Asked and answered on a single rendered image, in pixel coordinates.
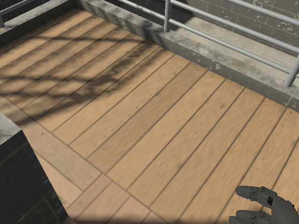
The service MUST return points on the robot right hand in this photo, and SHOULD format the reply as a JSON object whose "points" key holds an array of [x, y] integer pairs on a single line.
{"points": [[282, 212]]}

